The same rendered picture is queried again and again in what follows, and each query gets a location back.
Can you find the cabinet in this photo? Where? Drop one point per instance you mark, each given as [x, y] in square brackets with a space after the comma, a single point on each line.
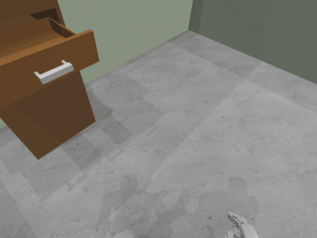
[52, 115]

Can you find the handle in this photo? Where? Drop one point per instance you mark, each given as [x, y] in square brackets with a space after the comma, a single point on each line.
[54, 73]

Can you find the right robot hand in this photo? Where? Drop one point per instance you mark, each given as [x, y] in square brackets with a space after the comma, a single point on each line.
[246, 230]

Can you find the drawer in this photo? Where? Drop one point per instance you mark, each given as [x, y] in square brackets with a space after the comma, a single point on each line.
[40, 46]

